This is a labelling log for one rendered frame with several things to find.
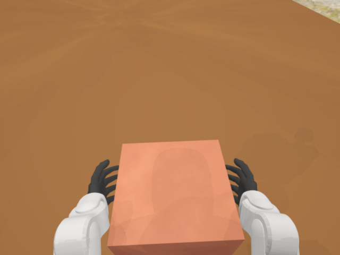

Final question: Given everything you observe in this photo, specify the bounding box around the robot left forearm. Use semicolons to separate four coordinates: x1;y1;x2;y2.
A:
53;193;110;255

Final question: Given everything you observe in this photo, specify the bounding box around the carton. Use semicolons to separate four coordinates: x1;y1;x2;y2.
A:
107;140;245;255

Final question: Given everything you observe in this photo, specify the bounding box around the robot left hand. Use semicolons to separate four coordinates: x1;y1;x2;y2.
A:
88;159;119;205

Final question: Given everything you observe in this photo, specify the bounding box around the robot right hand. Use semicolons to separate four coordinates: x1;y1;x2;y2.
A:
225;158;258;206

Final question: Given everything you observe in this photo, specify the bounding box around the robot right forearm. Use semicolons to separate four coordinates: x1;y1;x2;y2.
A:
239;190;300;255

